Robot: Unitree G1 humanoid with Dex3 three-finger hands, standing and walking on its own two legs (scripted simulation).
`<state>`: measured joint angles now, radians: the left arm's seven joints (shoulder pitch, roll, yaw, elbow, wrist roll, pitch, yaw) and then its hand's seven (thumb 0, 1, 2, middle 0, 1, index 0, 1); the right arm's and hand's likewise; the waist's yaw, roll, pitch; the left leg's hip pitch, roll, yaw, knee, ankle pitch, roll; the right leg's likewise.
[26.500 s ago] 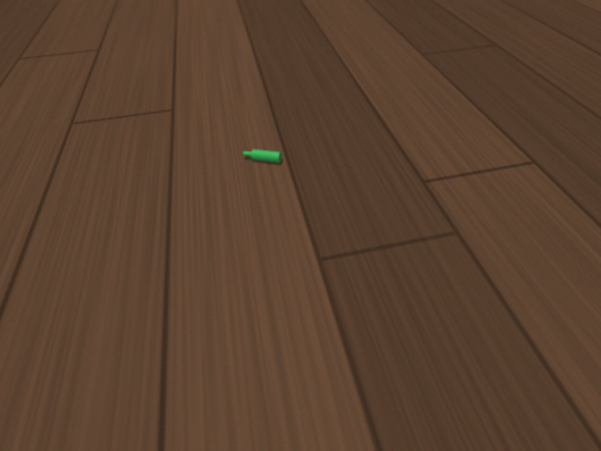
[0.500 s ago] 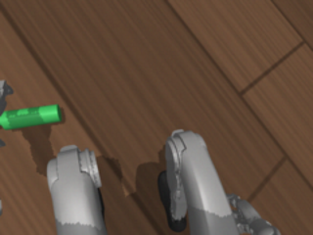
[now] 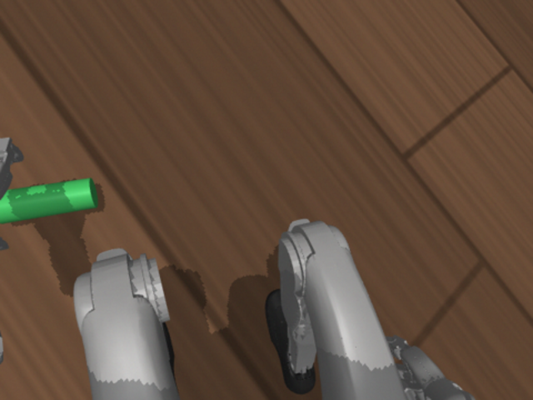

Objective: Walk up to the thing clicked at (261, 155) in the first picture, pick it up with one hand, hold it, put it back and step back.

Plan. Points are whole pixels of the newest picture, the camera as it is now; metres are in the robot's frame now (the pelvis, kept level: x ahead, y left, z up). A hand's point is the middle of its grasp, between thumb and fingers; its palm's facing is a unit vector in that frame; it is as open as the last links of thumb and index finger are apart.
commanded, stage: approach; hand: left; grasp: from above
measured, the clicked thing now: (31, 202) +0.44 +0.36 -0.28
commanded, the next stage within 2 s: close in in 0.46 s
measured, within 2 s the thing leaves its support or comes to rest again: neither
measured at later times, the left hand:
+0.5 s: hand (16, 184) +0.44 +0.34 -0.16, palm faces -0.44 -0.07 -0.89, open 14.2 cm
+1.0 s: hand (36, 201) +0.43 +0.33 -0.21, palm faces -0.43 -0.08 -0.90, open 14.2 cm
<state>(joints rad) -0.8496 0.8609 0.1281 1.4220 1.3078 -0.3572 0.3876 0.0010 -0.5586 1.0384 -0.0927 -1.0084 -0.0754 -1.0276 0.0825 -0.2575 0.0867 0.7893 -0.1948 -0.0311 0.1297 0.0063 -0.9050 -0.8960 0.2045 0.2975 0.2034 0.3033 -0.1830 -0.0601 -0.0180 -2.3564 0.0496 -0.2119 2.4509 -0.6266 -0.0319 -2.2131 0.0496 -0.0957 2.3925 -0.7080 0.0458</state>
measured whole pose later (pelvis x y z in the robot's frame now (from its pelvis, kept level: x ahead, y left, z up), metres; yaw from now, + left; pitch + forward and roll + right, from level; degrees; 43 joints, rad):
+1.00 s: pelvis +0.00 +0.00 -0.01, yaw -2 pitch +28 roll -10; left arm -0.95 0.89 0.12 1.64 1.39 -0.32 0.58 0.00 -0.54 1.03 -0.09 -0.99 -0.07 -1.00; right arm 0.04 -0.28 0.17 0.75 -0.26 -0.10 0.16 0.00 -0.90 -0.90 0.20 0.30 0.20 0.30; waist -0.27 -0.12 0.04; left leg -2.37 0.05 -0.25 2.51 -0.64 -0.04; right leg -2.22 0.07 -0.12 2.42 -0.70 0.05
